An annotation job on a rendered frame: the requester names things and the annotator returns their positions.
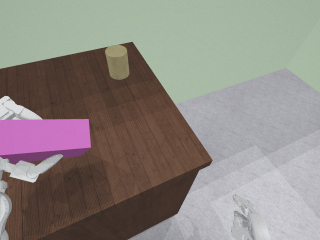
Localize robot right hand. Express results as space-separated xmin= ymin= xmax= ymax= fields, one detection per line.
xmin=231 ymin=194 xmax=272 ymax=240

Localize robot left hand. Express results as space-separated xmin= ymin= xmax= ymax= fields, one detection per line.
xmin=0 ymin=96 xmax=63 ymax=183

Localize sponge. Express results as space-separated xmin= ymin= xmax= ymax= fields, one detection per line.
xmin=0 ymin=119 xmax=91 ymax=164

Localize table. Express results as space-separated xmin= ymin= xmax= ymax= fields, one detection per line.
xmin=0 ymin=42 xmax=213 ymax=240

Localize robot left forearm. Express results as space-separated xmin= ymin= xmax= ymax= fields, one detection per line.
xmin=0 ymin=180 xmax=12 ymax=240

